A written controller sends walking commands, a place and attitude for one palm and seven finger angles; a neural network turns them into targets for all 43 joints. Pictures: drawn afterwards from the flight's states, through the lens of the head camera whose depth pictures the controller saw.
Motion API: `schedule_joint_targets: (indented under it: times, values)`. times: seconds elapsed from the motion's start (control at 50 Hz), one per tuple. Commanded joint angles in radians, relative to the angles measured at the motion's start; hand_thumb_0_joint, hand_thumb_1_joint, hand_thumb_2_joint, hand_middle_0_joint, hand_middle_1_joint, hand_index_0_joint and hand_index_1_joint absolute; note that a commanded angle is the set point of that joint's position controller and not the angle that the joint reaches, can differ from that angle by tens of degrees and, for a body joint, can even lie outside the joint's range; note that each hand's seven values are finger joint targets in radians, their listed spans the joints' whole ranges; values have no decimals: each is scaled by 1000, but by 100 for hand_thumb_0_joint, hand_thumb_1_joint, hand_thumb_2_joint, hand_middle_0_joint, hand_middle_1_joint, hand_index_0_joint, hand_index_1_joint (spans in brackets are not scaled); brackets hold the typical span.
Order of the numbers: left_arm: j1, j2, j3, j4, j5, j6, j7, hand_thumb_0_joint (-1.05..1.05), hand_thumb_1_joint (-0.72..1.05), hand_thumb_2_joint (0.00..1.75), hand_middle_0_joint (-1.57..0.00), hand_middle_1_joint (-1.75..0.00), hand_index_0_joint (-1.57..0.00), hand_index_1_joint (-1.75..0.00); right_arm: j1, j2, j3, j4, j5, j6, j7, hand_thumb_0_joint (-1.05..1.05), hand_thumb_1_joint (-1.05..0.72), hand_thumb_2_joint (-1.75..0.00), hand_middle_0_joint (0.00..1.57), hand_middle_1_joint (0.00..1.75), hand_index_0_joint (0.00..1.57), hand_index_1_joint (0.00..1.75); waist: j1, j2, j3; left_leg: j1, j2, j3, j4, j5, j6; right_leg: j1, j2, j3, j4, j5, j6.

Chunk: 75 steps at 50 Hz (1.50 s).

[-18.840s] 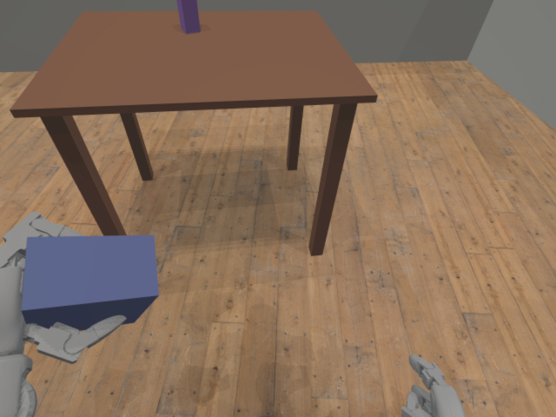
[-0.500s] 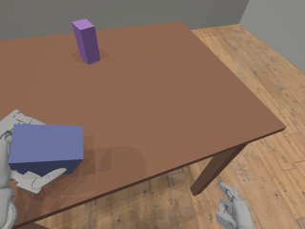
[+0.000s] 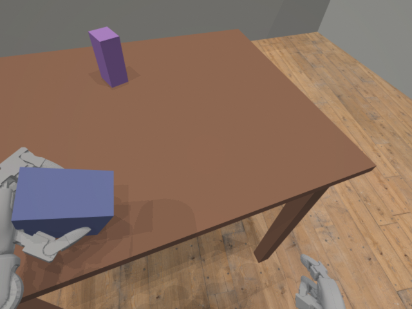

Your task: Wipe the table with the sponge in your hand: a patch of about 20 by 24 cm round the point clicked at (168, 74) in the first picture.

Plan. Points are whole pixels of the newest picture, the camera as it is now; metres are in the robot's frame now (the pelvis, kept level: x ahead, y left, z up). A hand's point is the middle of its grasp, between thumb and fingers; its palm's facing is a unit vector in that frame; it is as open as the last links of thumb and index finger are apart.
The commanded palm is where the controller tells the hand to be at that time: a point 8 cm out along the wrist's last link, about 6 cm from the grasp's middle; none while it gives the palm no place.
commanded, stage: shuffle to correct the standing spot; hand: left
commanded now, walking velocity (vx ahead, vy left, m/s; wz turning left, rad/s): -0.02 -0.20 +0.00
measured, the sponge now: (78, 206) +0.23 +0.22 +0.12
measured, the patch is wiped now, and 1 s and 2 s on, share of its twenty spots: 0.00 0.00 0.00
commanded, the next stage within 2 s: come to a stop and stand still in 1.74 s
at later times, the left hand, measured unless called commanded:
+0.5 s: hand (99, 203) +0.22 +0.18 +0.15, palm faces +0.33 -0.86 -0.38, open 10.7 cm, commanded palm +0.16 +0.22 +0.17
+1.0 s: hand (107, 199) +0.23 +0.17 +0.15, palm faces +0.31 -0.85 -0.42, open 10.7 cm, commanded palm +0.17 +0.21 +0.17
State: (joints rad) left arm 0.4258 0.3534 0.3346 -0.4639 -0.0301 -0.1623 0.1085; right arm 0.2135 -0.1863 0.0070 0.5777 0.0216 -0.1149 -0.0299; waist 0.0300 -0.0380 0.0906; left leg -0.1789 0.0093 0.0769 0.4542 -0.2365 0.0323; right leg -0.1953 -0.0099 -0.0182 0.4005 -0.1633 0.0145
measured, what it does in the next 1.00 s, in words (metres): shifts its weight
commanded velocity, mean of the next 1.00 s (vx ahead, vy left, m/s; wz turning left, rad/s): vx -0.04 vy -0.20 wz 0.00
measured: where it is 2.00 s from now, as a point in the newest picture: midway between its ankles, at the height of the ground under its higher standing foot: outside the picture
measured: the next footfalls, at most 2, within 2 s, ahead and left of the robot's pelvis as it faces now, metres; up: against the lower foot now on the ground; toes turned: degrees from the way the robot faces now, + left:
none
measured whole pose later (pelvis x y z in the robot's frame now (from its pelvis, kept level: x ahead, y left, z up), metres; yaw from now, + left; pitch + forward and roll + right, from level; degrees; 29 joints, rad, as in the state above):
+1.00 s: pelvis +0.01 -0.07 -0.01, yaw +0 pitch -1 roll -1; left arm 0.50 0.42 0.37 -0.58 -0.09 -0.13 0.10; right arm 0.19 -0.19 -0.02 0.55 0.03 -0.07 -0.02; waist -0.01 -0.02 0.09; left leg -0.25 0.11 0.03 0.55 -0.30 -0.06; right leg -0.26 0.09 -0.07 0.49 -0.23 -0.08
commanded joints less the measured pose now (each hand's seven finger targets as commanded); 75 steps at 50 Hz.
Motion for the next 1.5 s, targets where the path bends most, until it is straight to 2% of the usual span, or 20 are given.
schedule_joint_targets:
  times: [0.0, 0.04, 0.06, 0.08, 0.16, 0.22, 0.26, 0.34, 0.36, 0.44, 0.5, 0.56, 0.62, 0.74, 0.84, 0.94, 1.08, 1.26, 1.32, 1.48]
  values:
    - [-132, 176, 121, -295, -22, -84, 25, 0, 10, 130, -120, -160, -120, -160, -101, -129, -60, -174, 3, -67, -4, 0, -90, -90, 20, 30, 20, 30, -11, 158, -171, -43, 133, -130, -140, 87, -20, 110, -23, 31, 19, 111, -24]
    - [-93, 193, 147, -271, -22, -77, 27, 0, 10, 130, -120, -160, -120, -160, -118, -123, -55, -172, 7, -64, 2, 0, -90, -90, 20, 30, 20, 30, -11, 160, -168, -35, 145, -118, -136, 92, -23, 90, -21, 24, 29, 99, -22]
    - [-83, 144, 106, -256, -30, -77, 18, 0, 10, 130, -120, -160, -120, -160, -98, -121, -53, -173, 2, -56, 6, 0, -90, -90, 20, 30, 20, 30, -14, 153, -161, -56, 146, -126, -144, 75, -19, 94, -11, 14, 27, 82, -22]
    - [-91, 175, 131, -273, -30, -79, 17, 0, 10, 130, -120, -160, -120, -160, -97, -127, -64, -182, 4, -57, 7, 0, -90, -90, 20, 30, 20, 30, -13, 163, -162, -63, 155, -131, -133, 74, -17, 102, -19, 22, 29, 89, -23]
    - [-53, 141, 109, -239, -39, -69, 10, 0, 10, 130, -120, -160, -120, -160, -94, -125, -59, -179, 3, -45, 14, 0, -90, -90, 20, 30, 20, 30, -19, 135, -148, -79, 158, -123, -123, 36, -13, 73, -12, 21, 20, 72, -23]
    - [-56, 177, 137, -258, -40, -68, 5, 0, 10, 130, -120, -160, -120, -160, -93, -129, -70, -190, 2, -44, 14, 0, -90, -90, 20, 30, 20, 30, -17, 106, -160, -64, 165, -122, -75, 58, -10, 66, -33, 49, 8, 107, -30]
    - [-44, 155, 117, -257, -48, -61, 5, 0, 10, 130, -120, -160, -120, -160, -96, -126, -62, -184, 1, -39, 11, 0, -90, -90, 20, 30, 20, 30, -23, 94, -161, -51, 149, -107, -62, 27, -9, 38, -26, 55, -13, 89, -32]
    - [-57, 204, 156, -309, -52, -56, 12, 0, 10, 130, -120, -160, -120, -160, -114, -128, -69, -186, 6, -42, 4, 0, -90, -90, 20, 30, 20, 30, -24, 103, -172, -13, 134, -95, -22, 16, -13, -2, -46, 101, -31, 92, -48]
    - [-55, 171, 125, -298, -58, -55, 9, 0, 10, 130, -120, -160, -120, -160, -97, -126, -65, -182, 0, -38, 4, 0, -90, -90, 20, 30, 20, 30, -26, 92, -178, -27, 127, -92, -16, 9, -10, 9, -45, 95, -33, 77, -47]
    - [-42, 215, 163, -327, -60, -49, 19, 0, 10, 130, -120, -160, -120, -160, -111, -129, -72, -185, 8, -38, -2, 0, -90, -90, 20, 30, 20, 30, -25, 104, -177, -5, 116, -90, 9, -23, -11, -31, -64, 129, -56, 33, -60]
    - [-20, 217, 169, -319, -65, -45, 15, 0, 10, 130, -120, -160, -120, -160, -86, -133, -80, -186, 2, -32, -3, 0, -90, -90, 20, 30, 20, 30, -25, 47, -191, -14, 107, -80, 54, -19, -10, -26, -84, 148, -71, 23, -61]
    - [19, 189, 148, -297, -72, -37, 18, 0, 10, 130, -120, -160, -120, -160, -83, -129, -70, -177, 2, -22, -5, 0, -90, -90, 20, 30, 20, 30, -35, 50, -190, -16, 100, -76, 58, -14, -8, -40, -91, 139, -78, 8, -70]
    - [29, 214, 174, -298, -74, -33, 15, 0, 10, 130, -120, -160, -120, -160, -79, -135, -80, -183, 6, -19, -6, 0, -90, -90, 20, 30, 20, 30, -30, 18, -191, -19, 102, -72, 79, -3, -10, -36, -100, 154, -78, 36, -58]
    - [32, 226, 175, -327, -70, -33, 19, 0, 10, 130, -120, -160, -120, -160, -103, -139, -77, -178, 9, -18, -13, 0, -90, -90, 20, 30, 20, 30, -29, 100, -198, 0, 150, -100, 33, 118, -2, -7, -67, 110, -10, 172, -43]
    - [48, 230, 181, -319, -70, -31, 21, 0, 10, 130, -120, -160, -120, -160, -91, -136, -81, -176, 9, -14, -9, 0, -90, -90, 20, 30, 20, 30, -33, 77, -220, 2, 137, -79, 81, 159, -12, 32, -92, 116, -2, 285, -47]
    - [57, 228, 178, -333, -73, -33, 23, 0, 10, 130, -120, -160, -120, -160, -91, -133, -79, -177, 10, -11, -8, 0, -90, -90, 20, 30, 20, 30, -35, 83, -203, -1, 134, -94, 62, 102, -12, 2, -96, 126, -11, 205, -62]
    - [18, 223, 171, -322, -67, -33, 19, 0, 10, 130, -120, -160, -120, -160, -90, -136, -72, -186, 6, -8, -10, 0, -90, -90, 20, 30, 20, 30, -27, 122, -164, -79, 193, -139, -21, 75, 2, 36, -49, 77, 20, 116, -35]
    - [-9, 182, 124, -323, -63, -29, 19, 0, 10, 130, -120, -160, -120, -160, -89, -130, -61, -184, 6, -13, -4, 0, -90, -90, 20, 30, 20, 30, -32, 129, -175, -69, 179, -135, -33, -21, 3, 21, -48, 74, 1, 56, -46]
    - [-29, 211, 146, -335, -60, -31, 21, 0, 10, 130, -120, -160, -120, -160, -87, -131, -69, -188, 6, -15, -2, 0, -90, -90, 20, 30, 20, 30, -29, 101, -169, -79, 173, -138, -12, -25, -1, 20, -62, 96, -12, 55, -53]
    - [9, 217, 160, -333, -64, -33, 23, 0, 10, 130, -120, -160, -120, -160, -86, -132, -69, -188, 7, -12, -3, 0, -90, -90, 20, 30, 20, 30, -31, 138, -176, -76, 183, -152, -29, 15, -1, 23, -53, 77, 8, 78, -53]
